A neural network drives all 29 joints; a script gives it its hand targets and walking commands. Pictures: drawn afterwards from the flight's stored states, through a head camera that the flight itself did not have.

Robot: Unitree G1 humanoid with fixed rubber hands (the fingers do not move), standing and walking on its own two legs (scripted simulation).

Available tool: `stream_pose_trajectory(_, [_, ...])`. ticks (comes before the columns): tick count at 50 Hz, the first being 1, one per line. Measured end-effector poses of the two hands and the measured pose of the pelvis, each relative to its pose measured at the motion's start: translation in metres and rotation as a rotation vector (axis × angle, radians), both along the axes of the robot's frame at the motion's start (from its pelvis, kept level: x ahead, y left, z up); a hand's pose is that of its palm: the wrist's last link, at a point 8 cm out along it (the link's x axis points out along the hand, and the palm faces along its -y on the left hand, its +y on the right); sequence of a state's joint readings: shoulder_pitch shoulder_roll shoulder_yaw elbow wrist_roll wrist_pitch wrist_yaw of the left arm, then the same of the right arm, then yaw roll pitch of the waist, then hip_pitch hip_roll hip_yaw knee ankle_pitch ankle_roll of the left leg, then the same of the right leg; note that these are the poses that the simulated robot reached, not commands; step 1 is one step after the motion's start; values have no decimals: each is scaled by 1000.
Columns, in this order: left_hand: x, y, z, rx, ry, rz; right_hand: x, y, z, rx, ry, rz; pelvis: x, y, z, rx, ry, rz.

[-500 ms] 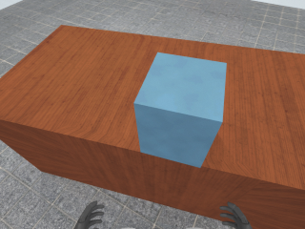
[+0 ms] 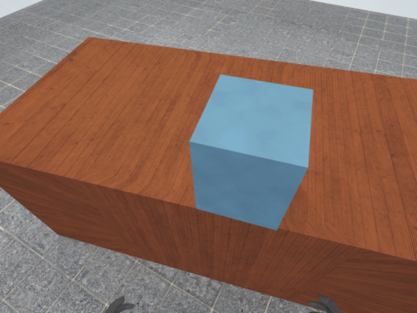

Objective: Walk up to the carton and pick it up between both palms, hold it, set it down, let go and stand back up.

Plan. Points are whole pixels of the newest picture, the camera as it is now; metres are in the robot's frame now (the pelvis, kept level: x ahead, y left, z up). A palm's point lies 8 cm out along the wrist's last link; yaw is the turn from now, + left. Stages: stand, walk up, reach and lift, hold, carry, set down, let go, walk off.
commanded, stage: stand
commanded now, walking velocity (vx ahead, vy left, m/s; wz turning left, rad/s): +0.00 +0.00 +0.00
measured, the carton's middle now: (249, 154) +0.43 -0.07 +0.02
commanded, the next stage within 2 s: walk up in 0.50 s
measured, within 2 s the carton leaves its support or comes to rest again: neither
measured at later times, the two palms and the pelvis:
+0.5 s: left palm out of the picture +0.04 +0.23 -0.13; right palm out of the picture +0.04 -0.22 -0.12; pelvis +0.00 +0.00 +0.01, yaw +0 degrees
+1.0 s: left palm out of the picture +0.01 +0.35 -0.12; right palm out of the picture +0.08 -0.21 -0.11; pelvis +0.02 +0.07 -0.01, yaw -6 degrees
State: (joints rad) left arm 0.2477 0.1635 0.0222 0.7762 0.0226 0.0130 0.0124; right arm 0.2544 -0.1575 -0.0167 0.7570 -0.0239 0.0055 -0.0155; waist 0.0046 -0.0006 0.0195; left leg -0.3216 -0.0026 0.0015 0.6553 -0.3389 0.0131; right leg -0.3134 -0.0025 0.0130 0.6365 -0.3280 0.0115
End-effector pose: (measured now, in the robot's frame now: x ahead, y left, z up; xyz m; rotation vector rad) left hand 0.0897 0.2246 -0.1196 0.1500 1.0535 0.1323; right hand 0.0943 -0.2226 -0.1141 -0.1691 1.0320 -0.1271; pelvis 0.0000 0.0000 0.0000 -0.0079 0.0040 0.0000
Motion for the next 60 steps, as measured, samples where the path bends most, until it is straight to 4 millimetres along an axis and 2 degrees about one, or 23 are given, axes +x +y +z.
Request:
stream_pose_trajectory(25, [-45, 1, -9, -5, 172, 65, -53, -1, -10, 6, 180, -79, 2, 1, 9, 3, -9, 0])
stream_pose_trajectory(37, [-69, -5, -11, -1, 252, 72, -75, 3, -15, 19, 263, -91, 5, 1, 11, 1, -22, -10])
stream_pose_trajectory(41, [-91, 18, -5, 80, 285, 56, -61, -11, -13, -35, 222, -75, 6, 16, 8, -8, -24, -50])
stream_pose_trajectory(44, [-108, 51, 2, 139, 342, 55, -43, -15, -6, -72, 163, -80, 9, 32, 7, -18, -28, -69])
stream_pose_trajectory(46, [-110, 75, 5, 167, 361, 54, -30, -11, -2, -90, 122, -85, 12, 45, 5, -26, -30, -82])
stream_pose_trajectory(49, [-95, 114, 1, 192, 345, 38, -14, 5, 1, -106, 66, -95, 19, 67, -3, -26, -36, -102])
stream_pose_trajectory(51, [-71, 139, -10, 200, 305, 10, -11, 19, -3, -122, 38, -104, 23, 82, -14, -8, -47, -118])
stream_pose_trajectory(53, [-38, 154, -15, 202, 244, -25, -15, 33, -5, -129, 34, -117, 24, 93, -19, 2, -59, -147])
stream_pose_trajectory(56, [16, 159, -11, 196, 141, -103, -24, 48, -1, -125, 37, -161, 26, 103, -16, -13, -65, -176])
stream_pose_trajectory(60, [75, 150, 1, 167, 25, -204, -33, 58, 10, -137, 20, -198, 29, 110, -9, -15, -59, -211])
